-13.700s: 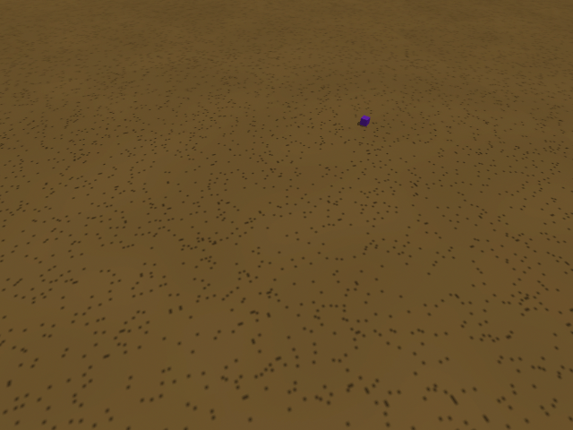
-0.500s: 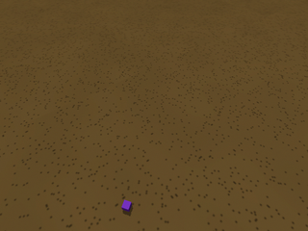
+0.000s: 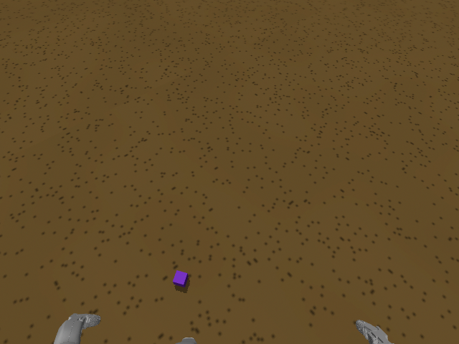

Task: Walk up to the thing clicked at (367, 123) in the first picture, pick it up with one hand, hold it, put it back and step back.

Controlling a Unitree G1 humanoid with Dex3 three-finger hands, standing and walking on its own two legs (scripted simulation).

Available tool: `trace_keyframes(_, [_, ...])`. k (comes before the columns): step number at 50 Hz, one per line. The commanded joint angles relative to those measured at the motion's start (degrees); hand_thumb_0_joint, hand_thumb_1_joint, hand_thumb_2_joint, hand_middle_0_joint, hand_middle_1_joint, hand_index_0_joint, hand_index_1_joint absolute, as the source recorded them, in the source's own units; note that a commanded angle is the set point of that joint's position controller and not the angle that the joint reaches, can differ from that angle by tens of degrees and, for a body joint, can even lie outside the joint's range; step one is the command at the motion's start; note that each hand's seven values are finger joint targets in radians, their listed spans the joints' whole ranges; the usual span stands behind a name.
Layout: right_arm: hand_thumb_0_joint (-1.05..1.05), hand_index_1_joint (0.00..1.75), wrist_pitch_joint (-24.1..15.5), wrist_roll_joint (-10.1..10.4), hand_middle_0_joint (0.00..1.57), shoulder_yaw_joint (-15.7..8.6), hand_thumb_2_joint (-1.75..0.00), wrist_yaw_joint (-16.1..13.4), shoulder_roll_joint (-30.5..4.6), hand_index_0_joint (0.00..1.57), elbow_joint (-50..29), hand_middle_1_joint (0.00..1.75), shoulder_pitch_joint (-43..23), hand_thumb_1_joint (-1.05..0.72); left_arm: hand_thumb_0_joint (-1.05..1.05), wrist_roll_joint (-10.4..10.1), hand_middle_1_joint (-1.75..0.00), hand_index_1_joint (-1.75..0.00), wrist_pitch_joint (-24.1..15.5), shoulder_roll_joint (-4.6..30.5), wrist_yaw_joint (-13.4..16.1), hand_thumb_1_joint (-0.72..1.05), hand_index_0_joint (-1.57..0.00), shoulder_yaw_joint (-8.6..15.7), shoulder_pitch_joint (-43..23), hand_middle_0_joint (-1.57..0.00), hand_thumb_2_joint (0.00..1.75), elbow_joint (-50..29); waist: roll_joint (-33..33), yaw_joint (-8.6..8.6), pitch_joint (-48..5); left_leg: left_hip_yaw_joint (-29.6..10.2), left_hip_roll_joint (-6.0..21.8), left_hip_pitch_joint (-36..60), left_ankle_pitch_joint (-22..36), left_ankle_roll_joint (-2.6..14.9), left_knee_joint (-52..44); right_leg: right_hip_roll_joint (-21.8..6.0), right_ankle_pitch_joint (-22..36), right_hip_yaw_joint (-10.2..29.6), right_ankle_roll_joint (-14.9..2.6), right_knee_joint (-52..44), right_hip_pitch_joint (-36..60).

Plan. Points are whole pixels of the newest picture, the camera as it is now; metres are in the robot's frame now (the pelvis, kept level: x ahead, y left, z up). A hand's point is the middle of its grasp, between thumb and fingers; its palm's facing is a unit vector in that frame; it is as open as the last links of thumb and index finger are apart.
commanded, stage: rise first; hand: left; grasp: from above
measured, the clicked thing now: (180, 278) +0.41 +0.20 -0.72
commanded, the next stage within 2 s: none
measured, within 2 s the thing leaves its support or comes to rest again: neither
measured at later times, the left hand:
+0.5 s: hand out of the picture +0.13 +0.27 -0.22, palm faces -0.03 -0.78 -0.62, open 14.0 cm
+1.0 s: hand (134, 310) +0.25 +0.28 -0.40, palm faces -0.06 -0.43 -0.90, open 13.4 cm
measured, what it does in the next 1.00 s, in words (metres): lowers itself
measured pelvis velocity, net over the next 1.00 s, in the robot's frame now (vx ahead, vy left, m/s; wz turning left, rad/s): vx -0.09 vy -0.01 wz -0.06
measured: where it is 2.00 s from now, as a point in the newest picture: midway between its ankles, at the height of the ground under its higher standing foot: outside the picture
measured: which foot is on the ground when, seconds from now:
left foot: down 0.00-1.00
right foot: down 0.00-1.00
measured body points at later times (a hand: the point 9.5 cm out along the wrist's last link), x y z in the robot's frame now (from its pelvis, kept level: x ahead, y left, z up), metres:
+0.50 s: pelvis -0.01 +0.00 -0.06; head +0.09 +0.02 +0.38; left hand +0.13 +0.31 -0.18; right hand +0.16 -0.24 -0.16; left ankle +0.01 +0.12 -0.71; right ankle -0.01 -0.13 -0.71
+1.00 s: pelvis -0.09 -0.01 -0.24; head +0.10 +0.02 +0.16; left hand +0.25 +0.30 -0.35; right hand +0.05 -0.28 -0.37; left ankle +0.01 +0.11 -0.71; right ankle -0.02 -0.13 -0.71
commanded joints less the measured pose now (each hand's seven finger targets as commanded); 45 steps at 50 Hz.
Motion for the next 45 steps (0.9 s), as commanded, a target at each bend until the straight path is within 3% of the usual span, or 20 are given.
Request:
trace_keyframes(1, [0.0, 0.3, -3.3, -0.2, 0.2, -3.8, -0.89, -0.5, -9.0, 0.2, -7.8, 0.3, -0.3, -0.84, 0.0, 1.7, -0.99, -1.03, 0.2, 11.4, 3.2, -0.53, -0.1, 3.2, -2.8, -0.13, 0.97, -11.2, 3.6, 0.75, -14.6, -0.9, -0.9, 5.3, 15.2, -0.12, 1.0, 1.5, 12.9, -0.9, -1.96, 1.9, -2.1])
trace_keyframes(9, [0.0, 0.3, -3.4, -0.5, 0.2, -3.9, -0.88, -1.8, -8.4, 0.2, -9.5, 0.3, -1.9, -0.83, 0.0, 3.1, -1.03, -1.05, 5.6, 8.3, 6.1, -0.54, -0.05, 2.5, 1.9, -0.08, 0.99, -18.1, 4.4, 0.15, -16.6, -1.9, -0.5, 1.7, 13.4, -0.37, 5.1, 1.9, 10.9, -1.1, -1.92, 6.4, -6.5])
trace_keyframes(10, [0.0, 0.3, -3.3, -0.7, 0.2, -3.7, -0.88, -2.1, -8.1, 0.2, -9.4, 0.3, -2.1, -0.83, 0.0, 3.2, -1.03, -1.05, 6.2, 8.2, 6.5, -0.54, -0.05, 2.8, 3.1, -0.07, 0.99, -18.7, 4.4, 0.83, -18.2, -1.8, -0.6, 1.3, 14.7, -0.36, 5.9, 2.0, 12.1, -1.1, -1.95, 7.1, -6.3])
trace_keyframes(12, [0.0, 0.3, -3.3, -0.7, 0.2, -3.6, -0.88, -2.4, -8.0, 0.2, -9.7, 0.3, -1.9, -0.83, 0.0, 3.9, -1.02, -1.04, 7.3, 7.2, 7.3, -0.52, -0.06, 2.1, 3.9, -0.08, 0.98, -18.6, 3.3, 0.02, -17.7, -2.0, -0.5, -0.5, 13.5, -0.26, 7.2, 1.9, 11.1, -1.3, -1.88, 8.0, -7.5])
trace_keyframes(18, [0.0, 0.3, -3.4, -1.2, 0.2, -3.4, -0.88, -2.8, -7.4, 0.2, -9.4, 0.3, -2.9, -0.83, 0.0, 6.3, -1.02, -1.04, 9.2, 6.5, 10.5, -0.51, -0.06, 2.2, 3.9, -0.07, 0.97, -19.2, 4.9, 1.18, -20.7, -2.7, -0.2, -3.5, 16.9, -0.73, 11.8, 1.9, 12.0, -2.1, -2.43, 13.9, -12.5])
trace_keyframes(23, [0.0, 0.3, -3.7, -1.3, 0.2, -3.0, -0.89, -3.3, -6.5, 0.2, -9.0, 0.3, -3.1, -0.88, 0.0, 7.8, -1.05, -1.05, 10.8, 5.5, 13.3, -0.52, -0.08, 2.0, 4.8, -0.09, 0.95, -19.4, 4.9, 1.35, -20.8, -2.3, -0.5, -7.7, 10.1, -0.77, 13.8, 1.6, 7.5, -1.9, -2.58, 15.6, -15.9])
trace_keyframes(25, [0.0, 0.3, -4.0, -1.3, 0.2, -3.0, -0.9, -3.6, -6.8, 0.2, -8.4, 0.3, -3.5, -0.9, 0.0, 8.4, -1.05, -1.05, 10.7, 5.7, 14.2, -0.52, -0.09, 1.2, -2.1, -0.09, 0.94, -18.9, 4.3, -0.24, -21.3, -2.6, -0.3, -10.3, 8.7, -0.63, 15.7, 1.6, 7.2, -1.8, -2.5, 17.1, -18.0])
trace_keyframes(28, [0.0, 0.3, -4.6, -1.8, 0.2, -2.7, -0.9, -3.9, -6.8, 0.2, -6.3, 0.3, -4.2, -0.91, 0.0, 11.0, -1.04, -1.04, 10.0, 4.7, 16.4, -0.5, -0.11, -0.5, -10.7, -0.1, 0.93, -12.1, 3.8, -0.8, -20.4, -2.4, -0.2, -16.0, 4.8, -0.57, 20.0, 1.5, 4.3, -1.6, -2.63, 21.3, -24.8])
trace_keyframes(29, [0.0, 0.3, -4.9, -2.1, 0.2, -2.8, -0.9, -3.8, -7.7, 0.2, -6.1, 0.3, -4.8, -0.91, 0.0, 11.8, -1.04, -1.04, 9.6, 6.1, 17.5, -0.5, -0.1, 0.3, -13.4, -0.1, 0.93, -10.8, 3.7, -0.65, -20.4, -2.6, -0.1, -17.9, 4.0, -0.67, 21.4, 1.5, 3.4, -1.8, -2.71, 23.2, -27.5])
trace_keyframes(30, [0.0, 0.3, -5.3, -2.3, 0.2, -2.6, -0.9, -3.8, -7.7, 0.2, -5.0, 0.3, -4.7, -0.91, 0.0, 13.2, -1.03, -1.02, 9.5, 4.8, 18.8, -0.48, -0.11, -1.0, -17.2, -0.1, 0.93, -8.6, 3.5, -1.33, -21.5, -2.5, -0.1, -19.7, 1.5, -0.61, 22.8, 1.5, 1.6, -1.6, -2.67, 24.4, -29.7])
trace_keyframes(32, [0.0, 0.3, -6.0, -2.7, 0.2, -2.2, -0.9, -3.4, -8.0, 0.2, -2.8, 0.3, -5.2, -0.93, 0.0, 14.8, -1.03, -1.03, 9.6, 5.4, 22.2, -0.47, -0.12, -0.6, -22.1, -0.11, 0.93, -4.3, 3.1, -0.24, -24.7, -2.5, -0.3, -23.3, 1.1, -0.69, 26.2, 1.5, 1.6, -1.4, -2.68, 27.6, -33.1])
trace_keyframes(34, [0.0, 0.3, -6.9, -3.2, 0.2, -1.7, -0.9, -2.9, -8.3, 0.2, -1.1, 0.3, -6.7, -0.9, 0.0, 16.5, -1.02, -1.02, 10.0, 5.7, 25.9, -0.45, -0.1, -1.4, -28.8, -0.1, 0.95, -0.2, 3.1, -0.74, -26.9, -2.0, -0.4, -27.4, -1.4, -0.67, 29.1, 1.5, -0.2, -1.0, -2.6, 29.4, -37.1])
trace_keyframes(36, [0.0, 0.3, -7.5, -3.9, 0.2, -1.6, -0.89, -1.8, -8.9, 0.2, 0.4, 0.3, -8.0, -0.89, 0.0, 17.5, -1.03, -1.03, 11.3, 7.0, 30.0, -0.46, -0.09, -0.7, -34.5, -0.09, 0.97, 4.0, 4.2, -0.82, -31.0, -1.8, -0.4, -29.4, -1.7, -0.99, 32.2, 1.6, -0.2, -1.0, -2.67, 31.9, -41.1])
trace_keyframes(37, [0.0, 0.3, -7.7, -4.2, 0.2, -1.8, -0.9, -1.1, -9.6, 0.2, 1.2, 0.3, -8.1, -0.9, 0.0, 17.9, -1.03, -1.04, 12.1, 7.5, 32.1, -0.47, -0.08, 0.2, -37.1, -0.08, 0.98, 7.4, 3.6, -1.46, -32.8, -2.4, -0.2, -30.5, -1.4, -1.12, 34.0, 1.6, 0.3, -1.3, -2.49, 33.7, -43.6])
trace_keyframes(40, [0.0, 0.3, -8.4, -5.8, 0.2, -1.8, -0.9, 1.2, -10.6, 0.2, 4.4, 0.3, -9.2, -0.9, 0.0, 18.1, -1.05, -1.05, 13.8, 10.7, 37.3, -0.46, -0.1, 3.6, -43.3, -0.1, 0.97, 13.8, 4.6, -1.21, -36.0, -2.1, -0.3, -35.7, -2.1, -1.42, 39.2, 1.7, -0.2, -1.8, -2.1, 37.7, -47.8])
trace_keyframes(45, [0.0, 0.3, -8.3, -8.2, 0.2, -2.4, -0.9, 5.4, -10.5, 0.2, 8.1, 0.3, -8.7, -0.9, 0.0, 17.0, -0.97, -0.98, 16.1, 14.1, 41.6, -0.41, -0.15, 7.4, -50.9, -0.17, 0.95, 23.5, 4.7, -1.63, -38.2, -1.7, -0.1, -44.0, -6.0, -1.72, 47.9, 1.9, -5.0, -1.7, -1.41, 44.0, -54.9])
